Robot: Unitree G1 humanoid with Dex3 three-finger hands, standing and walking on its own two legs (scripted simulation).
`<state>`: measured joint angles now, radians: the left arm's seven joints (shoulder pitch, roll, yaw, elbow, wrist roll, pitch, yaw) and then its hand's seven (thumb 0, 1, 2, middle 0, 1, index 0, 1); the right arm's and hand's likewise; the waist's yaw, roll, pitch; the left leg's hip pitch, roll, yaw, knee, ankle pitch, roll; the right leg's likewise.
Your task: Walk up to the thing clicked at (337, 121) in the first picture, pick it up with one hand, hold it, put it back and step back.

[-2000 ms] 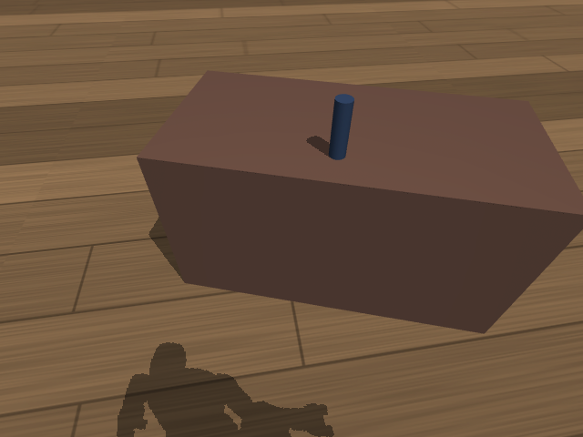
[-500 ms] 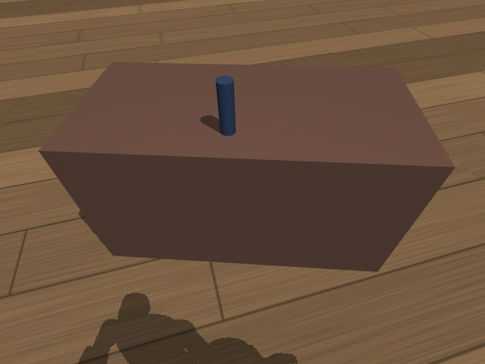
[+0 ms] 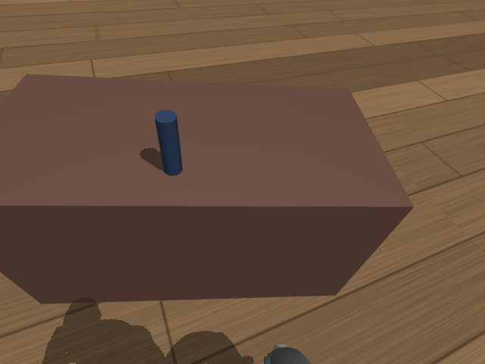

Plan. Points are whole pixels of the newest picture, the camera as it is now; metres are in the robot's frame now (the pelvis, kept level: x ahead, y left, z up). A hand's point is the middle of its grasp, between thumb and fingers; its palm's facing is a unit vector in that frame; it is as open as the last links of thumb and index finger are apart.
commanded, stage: walk up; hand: left
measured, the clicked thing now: (169, 145) +0.63 +0.17 -0.03
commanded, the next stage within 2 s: stand in 1.90 s
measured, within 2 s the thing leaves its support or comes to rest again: neither
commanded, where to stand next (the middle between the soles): +0.20 -0.05 m, yaw +3 degrees
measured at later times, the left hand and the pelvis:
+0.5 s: hand (127, 341) +0.21 +0.21 -0.16, palm faces +0.00 -0.93 -0.36, open 7.4 cm; pelvis +0.15 -0.06 -0.02, yaw +1 degrees
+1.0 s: hand (132, 315) +0.25 +0.20 -0.14, palm faces +0.05 -0.93 -0.36, open 7.4 cm; pelvis +0.17 -0.06 +0.01, yaw +3 degrees
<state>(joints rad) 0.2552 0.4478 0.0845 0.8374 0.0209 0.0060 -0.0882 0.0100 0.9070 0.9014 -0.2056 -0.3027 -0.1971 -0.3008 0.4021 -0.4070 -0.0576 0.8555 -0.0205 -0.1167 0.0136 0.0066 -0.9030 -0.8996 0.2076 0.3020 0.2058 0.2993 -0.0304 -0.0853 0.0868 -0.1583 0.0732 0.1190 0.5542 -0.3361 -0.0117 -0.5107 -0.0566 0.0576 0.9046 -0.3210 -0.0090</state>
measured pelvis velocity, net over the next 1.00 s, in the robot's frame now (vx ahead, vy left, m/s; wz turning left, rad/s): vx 0.17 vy -0.06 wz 0.04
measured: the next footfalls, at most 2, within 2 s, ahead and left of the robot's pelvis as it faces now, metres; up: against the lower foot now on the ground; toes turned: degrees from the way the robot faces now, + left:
right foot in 0.12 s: +0.19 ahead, -0.18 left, +0.00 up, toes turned -1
left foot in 0.46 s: +0.26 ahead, +0.07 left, +0.00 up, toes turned +3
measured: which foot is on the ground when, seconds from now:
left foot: down 0.00-0.14, up 0.16-0.44, down 0.46-1.00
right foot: up 0.00-0.10, down 0.12-1.00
